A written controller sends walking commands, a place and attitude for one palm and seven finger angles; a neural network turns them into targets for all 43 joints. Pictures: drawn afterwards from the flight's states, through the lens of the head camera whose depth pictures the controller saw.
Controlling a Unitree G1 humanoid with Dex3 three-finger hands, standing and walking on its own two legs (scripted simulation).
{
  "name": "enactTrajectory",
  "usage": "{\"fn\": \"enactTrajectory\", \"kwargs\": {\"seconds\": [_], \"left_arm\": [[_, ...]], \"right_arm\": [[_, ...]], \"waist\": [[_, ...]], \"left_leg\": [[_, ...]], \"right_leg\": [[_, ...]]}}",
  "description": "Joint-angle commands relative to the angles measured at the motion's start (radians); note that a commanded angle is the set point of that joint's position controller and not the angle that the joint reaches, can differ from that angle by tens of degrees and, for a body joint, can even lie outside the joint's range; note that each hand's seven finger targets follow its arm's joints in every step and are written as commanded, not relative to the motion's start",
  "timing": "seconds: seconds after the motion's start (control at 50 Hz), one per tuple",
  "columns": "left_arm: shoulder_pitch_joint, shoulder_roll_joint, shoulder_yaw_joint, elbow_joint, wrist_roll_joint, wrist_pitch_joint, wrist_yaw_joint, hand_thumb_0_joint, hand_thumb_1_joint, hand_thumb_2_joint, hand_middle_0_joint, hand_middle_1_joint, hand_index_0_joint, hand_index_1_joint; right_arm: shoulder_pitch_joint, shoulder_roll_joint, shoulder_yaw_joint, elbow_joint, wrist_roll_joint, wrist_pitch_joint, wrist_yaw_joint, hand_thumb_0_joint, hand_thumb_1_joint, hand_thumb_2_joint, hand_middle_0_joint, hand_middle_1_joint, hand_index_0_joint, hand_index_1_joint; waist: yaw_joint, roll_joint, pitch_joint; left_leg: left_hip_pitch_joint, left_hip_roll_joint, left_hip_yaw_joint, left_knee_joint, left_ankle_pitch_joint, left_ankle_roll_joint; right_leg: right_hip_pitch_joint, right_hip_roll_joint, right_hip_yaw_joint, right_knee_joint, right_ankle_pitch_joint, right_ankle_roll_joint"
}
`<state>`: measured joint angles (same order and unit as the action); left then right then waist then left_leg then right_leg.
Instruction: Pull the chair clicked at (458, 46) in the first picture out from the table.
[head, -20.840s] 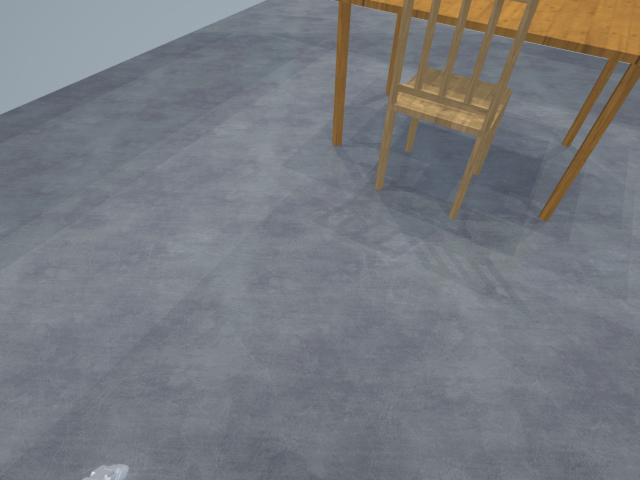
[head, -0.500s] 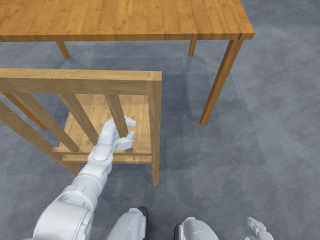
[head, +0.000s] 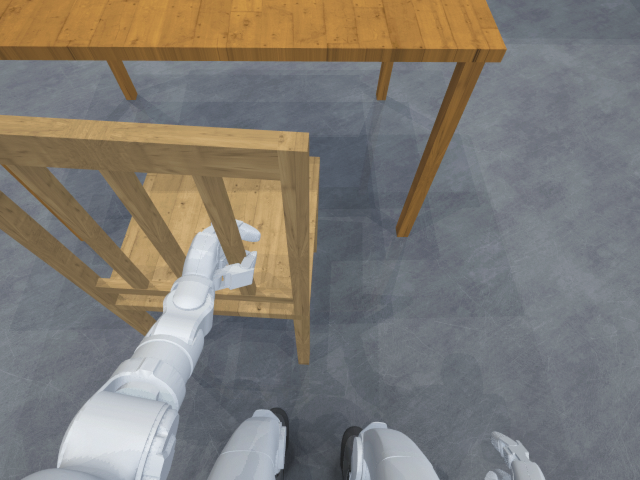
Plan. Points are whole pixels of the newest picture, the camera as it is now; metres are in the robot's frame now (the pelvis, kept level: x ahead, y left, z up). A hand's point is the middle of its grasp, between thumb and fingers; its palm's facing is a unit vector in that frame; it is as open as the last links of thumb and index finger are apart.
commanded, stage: step backward, pulling the chair out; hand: left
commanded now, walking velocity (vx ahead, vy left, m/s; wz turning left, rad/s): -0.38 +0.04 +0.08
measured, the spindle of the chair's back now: (164, 241) +0.41 +0.23 -0.03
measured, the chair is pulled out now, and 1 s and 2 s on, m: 0.21 0.33 0.39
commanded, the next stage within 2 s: none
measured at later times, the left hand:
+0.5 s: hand (234, 301) +0.33 +0.13 -0.05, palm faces -0.01 -0.98 -0.18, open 5.7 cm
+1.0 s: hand (222, 356) +0.26 +0.13 -0.05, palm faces -0.01 -0.99 -0.17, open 5.8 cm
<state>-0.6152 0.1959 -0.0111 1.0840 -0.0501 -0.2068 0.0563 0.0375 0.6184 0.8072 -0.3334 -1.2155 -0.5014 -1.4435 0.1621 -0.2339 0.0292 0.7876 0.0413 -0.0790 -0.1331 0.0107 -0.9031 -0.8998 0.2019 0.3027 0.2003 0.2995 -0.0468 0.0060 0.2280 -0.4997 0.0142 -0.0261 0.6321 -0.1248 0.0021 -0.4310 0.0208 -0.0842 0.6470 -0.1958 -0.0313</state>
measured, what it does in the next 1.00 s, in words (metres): walks backwards: left foot, then left foot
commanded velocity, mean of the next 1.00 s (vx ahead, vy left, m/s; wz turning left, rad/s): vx -0.38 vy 0.00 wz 0.00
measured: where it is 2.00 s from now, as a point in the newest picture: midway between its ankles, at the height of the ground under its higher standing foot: outside the picture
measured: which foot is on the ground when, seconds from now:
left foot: down 0.00-0.06, up 0.08-0.18, down 0.20-0.46, up 0.48-0.60, down 0.62-1.00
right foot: down 0.00-1.00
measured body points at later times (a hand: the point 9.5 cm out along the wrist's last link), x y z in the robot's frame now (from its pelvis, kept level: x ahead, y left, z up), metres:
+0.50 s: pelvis -0.05 -0.01 -0.01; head +0.04 -0.01 +0.43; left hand +0.33 +0.18 -0.04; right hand +0.06 -0.25 -0.14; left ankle +0.02 +0.14 -0.71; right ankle +0.08 -0.10 -0.71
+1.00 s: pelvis -0.11 +0.00 +0.00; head -0.03 +0.00 +0.44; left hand +0.25 +0.18 -0.04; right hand +0.00 -0.25 -0.13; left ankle -0.05 +0.14 -0.71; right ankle +0.02 -0.11 -0.71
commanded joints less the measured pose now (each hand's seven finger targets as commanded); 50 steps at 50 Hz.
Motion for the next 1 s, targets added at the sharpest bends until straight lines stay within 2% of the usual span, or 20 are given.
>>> {"fn": "enactTrajectory", "kwargs": {"seconds": [0.0, 0.04, 0.08, 0.12, 0.14, 0.18, 0.26, 0.32, 0.38, 0.44, 0.48, 0.56, 0.6, 0.64, 0.66, 0.72, 0.74, 0.76, 0.82, 0.98], "left_arm": [[-0.397, 0.229, 0.041, -0.224, 0.021, -0.089, 0.034, 0.0, 0.9, 0.9, -0.5, -1.45, -0.5, -1.45], [-0.341, 0.257, 0.053, -0.188, 0.009, -0.07, 0.047, 0.0, 0.9, 0.9, -0.5, -1.45, -0.5, -1.45], [-0.337, 0.204, 0.032, -0.216, 0.009, -0.052, 0.043, 0.0, 0.9, 0.9, -0.5, -1.45, -0.5, -1.45], [-0.331, 0.204, 0.044, -0.221, 0.006, -0.038, 0.044, 0.0, 0.9, 0.9, -0.5, -1.45, -0.5, -1.45], [-0.311, 0.199, 0.039, -0.192, 0.003, -0.023, 0.046, 0.0, 0.9, 0.9, -0.5, -1.45, -0.5, -1.45], [-0.349, 0.172, 0.024, -0.235, 0.002, -0.028, 0.044, 0.0, 0.9, 0.9, -0.5, -1.45, -0.5, -1.45], [-0.424, 0.125, -0.003, -0.286, 0.022, -0.052, 0.029, 0.0, 0.9, 0.9, -0.5, -1.45, -0.5, -1.45], [-0.415, 0.144, 0.018, -0.263, 0.035, -0.066, 0.026, 0.0, 0.9, 0.9, -0.5, -1.45, -0.5, -1.45], [-0.411, 0.17, 0.021, -0.246, 0.031, -0.062, 0.023, 0.0, 0.9, 0.9, -0.5, -1.45, -0.5, -1.45], [-0.331, 0.247, 0.056, -0.205, 0.017, -0.063, 0.041, 0.0, 0.9, 0.9, -0.5, -1.45, -0.5, -1.45], [-0.346, 0.211, 0.041, -0.209, 0.019, -0.043, 0.042, 0.0, 0.9, 0.9, -0.5, -1.45, -0.5, -1.45], [-0.325, 0.184, 0.04, -0.193, 0.003, -0.005, 0.043, 0.0, 0.9, 0.9, -0.5, -1.45, -0.5, -1.45], [-0.338, 0.157, 0.019, -0.229, 0.003, -0.001, 0.039, 0.0, 0.9, 0.9, -0.5, -1.45, -0.5, -1.45], [-0.384, 0.132, -0.005, -0.29, 0.009, -0.008, 0.038, 0.0, 0.9, 0.9, -0.5, -1.45, -0.5, -1.45], [-0.428, 0.102, -0.024, -0.323, 0.014, -0.01, 0.035, 0.0, 0.9, 0.9, -0.5, -1.45, -0.5, -1.45], [-0.389, 0.096, -0.006, -0.251, 0.024, -0.022, 0.029, 0.0, 0.9, 0.9, -0.5, -1.45, -0.5, -1.45], [-0.371, 0.111, 0.0, -0.219, 0.029, -0.019, 0.025, 0.0, 0.9, 0.9, -0.5, -1.45, -0.5, -1.45], [-0.386, 0.084, -0.035, -0.25, 0.036, -0.028, 0.018, 0.0, 0.9, 0.9, -0.5, -1.45, -0.5, -1.45], [-0.371, 0.143, 0.003, -0.238, 0.03, -0.046, 0.03, 0.0, 0.9, 0.9, -0.5, -1.45, -0.5, -1.45], [-0.319, 0.197, 0.03, -0.195, 0.022, -0.065, 0.041, 0.0, 0.9, 0.9, -0.5, -1.45, -0.5, -1.45]], "right_arm": [[0.051, -0.14, -0.056, -0.103, 0.015, -0.034, -0.011, 0.0, -0.9, -0.9, 0.2, 0.3, 0.2, 0.3], [0.063, -0.142, -0.058, -0.085, 0.023, -0.036, -0.009, 0.0, -0.9, -0.9, 0.2, 0.3, 0.2, 0.3], [0.036, -0.131, -0.034, -0.09, 0.007, -0.038, -0.004, 0.0, -0.9, -0.9, 0.2, 0.3, 0.2, 0.3], [0.053, -0.133, -0.02, -0.068, 0.006, -0.043, -0.01, 0.0, -0.9, -0.9, 0.2, 0.3, 0.2, 0.3], [0.062, -0.154, -0.02, -0.054, 0.009, -0.043, -0.018, 0.0, -0.9, -0.9, 0.2, 0.3, 0.2, 0.3], [0.056, -0.186, -0.04, -0.076, 0.005, -0.029, -0.02, 0.0, -0.9, -0.9, 0.2, 0.3, 0.2, 0.3], [0.048, -0.14, -0.04, -0.091, -0.008, -0.006, -0.01, 0.0, -0.9, -0.9, 0.2, 0.3, 0.2, 0.3], [0.074, -0.143, -0.054, -0.08, -0.005, -0.004, -0.005, 0.0, -0.9, -0.9, 0.2, 0.3, 0.2, 0.3], [0.055, -0.141, -0.058, -0.094, 0.01, 0.0, -0.006, 0.0, -0.9, -0.9, 0.2, 0.3, 0.2, 0.3], [0.106, -0.133, -0.063, -0.083, 0.026, -0.014, -0.003, 0.0, -0.9, -0.9, 0.2, 0.3, 0.2, 0.3], [0.075, -0.132, -0.046, -0.085, 0.014, -0.015, 0.005, 0.0, -0.9, -0.9, 0.2, 0.3, 0.2, 0.3], [0.107, -0.144, -0.021, -0.055, 0.015, -0.014, -0.001, 0.0, -0.9, -0.9, 0.2, 0.3, 0.2, 0.3], [0.098, -0.182, -0.037, -0.078, 0.011, -0.006, -0.01, 0.0, -0.9, -0.9, 0.2, 0.3, 0.2, 0.3], [0.063, -0.177, -0.045, -0.118, 0.001, 0.005, -0.007, 0.0, -0.9, -0.9, 0.2, 0.3, 0.2, 0.3], [0.048, -0.154, -0.037, -0.132, -0.002, 0.013, -0.008, 0.0, -0.9, -0.9, 0.2, 0.3, 0.2, 0.3], [0.1, -0.156, -0.058, -0.091, 0.002, 0.017, -0.006, 0.0, -0.9, -0.9, 0.2, 0.3, 0.2, 0.3], [0.099, -0.161, -0.063, -0.085, 0.001, 0.016, -0.005, 0.0, -0.9, -0.9, 0.2, 0.3, 0.2, 0.3], [0.093, -0.152, -0.059, -0.089, -0.003, 0.019, 0.003, 0.0, -0.9, -0.9, 0.2, 0.3, 0.2, 0.3], [0.109, -0.154, -0.072, -0.074, 0.003, 0.028, -0.007, 0.0, -0.9, -0.9, 0.2, 0.3, 0.2, 0.3], [0.105, -0.148, -0.051, -0.103, 0.014, -0.006, -0.011, 0.0, -0.9, -0.9, 0.2, 0.3, 0.2, 0.3]], "waist": [[0.001, 0.016, -0.509], [0.007, -0.143, -0.519], [0.022, -0.081, -0.525], [0.016, -0.095, -0.531], [0.008, -0.077, -0.519], [0.025, 0.077, -0.541], [0.017, 0.199, -0.564], [0.008, 0.124, -0.612], [0.016, 0.089, -0.554], [0.008, -0.181, -0.571], [0.028, -0.156, -0.575], [0.013, -0.127, -0.553], [0.027, 0.029, -0.533], [0.037, 0.215, -0.516], [0.035, 0.236, -0.503], [0.015, 0.027, -0.554], [0.009, -0.016, -0.55], [0.003, 0.053, -0.54], [0.004, 0.051, -0.632], [0.018, -0.07, -0.511]], "left_leg": [[0.073, 0.096, -0.15, 0.016, -0.156, 0.029], [0.171, -0.014, -0.053, 0.309, -0.279, -0.033], [0.1, -0.007, -0.086, 0.344, -0.341, -0.027], [0.142, 0.014, -0.092, 0.121, -0.317, -0.023], [0.188, 0.029, -0.091, -0.024, -0.179, -0.021], [0.207, 0.171, -0.221, -0.159, 0.218, 0.05], [0.189, 0.241, -0.272, -0.157, 0.271, 0.104], [0.24, 0.226, -0.226, -0.058, 0.435, 0.082], [0.028, 0.168, -0.174, -0.051, 0.031, 0.041], [0.145, -0.027, -0.034, 0.25, -0.339, -0.03], [0.112, -0.028, -0.053, 0.394, -0.415, -0.027], [0.244, -0.004, -0.021, -0.027, -0.327, -0.019], [0.203, 0.095, -0.116, -0.185, -0.182, 0.036], [0.087, 0.208, -0.178, -0.255, -0.166, 0.087], [0.043, 0.238, -0.212, -0.252, -0.078, 0.103], [0.24, 0.208, -0.166, -0.046, 0.394, 0.061], [0.218, 0.187, -0.153, -0.038, 0.365, 0.028], [0.202, 0.173, -0.129, -0.052, 0.291, 0.002], [0.226, 0.126, -0.081, -0.019, 0.122, -0.01], [0.199, 0.054, -0.051, -0.031, -0.374, 0.009]], "right_leg": [[0.192, -0.231, 0.301, -0.192, -0.22, -0.04], [0.069, -0.402, 0.409, -0.384, -0.31, -0.11], [0.194, -0.406, 0.325, -0.306, 0.037, -0.136], [0.264, -0.362, 0.221, -0.206, 0.252, -0.088], [0.264, -0.328, 0.179, -0.15, 0.314, -0.057], [0.232, -0.163, 0.106, -0.012, 0.191, 0.032], [0.199, -0.099, 0.105, 0.095, -0.079, 0.024], [0.245, -0.108, 0.123, 0.012, 0.121, 0.015], [0.291, -0.177, 0.188, 0.0, 0.033, -0.02], [0.12, -0.383, 0.401, -0.353, -0.217, -0.087], [0.177, -0.411, 0.363, -0.377, -0.149, -0.109], [0.205, -0.328, 0.197, -0.261, 0.029, -0.034], [0.192, -0.205, 0.142, -0.16, -0.049, 0.036], [0.238, -0.127, 0.086, 0.041, -0.169, 0.04], [0.253, -0.104, 0.079, 0.122, -0.135, 0.034], [0.257, -0.128, 0.117, -0.038, 0.264, 0.021], [0.274, -0.155, 0.132, -0.043, 0.35, 0.009], [0.255, -0.185, 0.151, -0.029, 0.361, -0.006], [0.239, -0.21, 0.181, -0.068, 0.319, -0.014], [0.003, -0.22, 0.222, -0.279, -0.351, -0.001]]}}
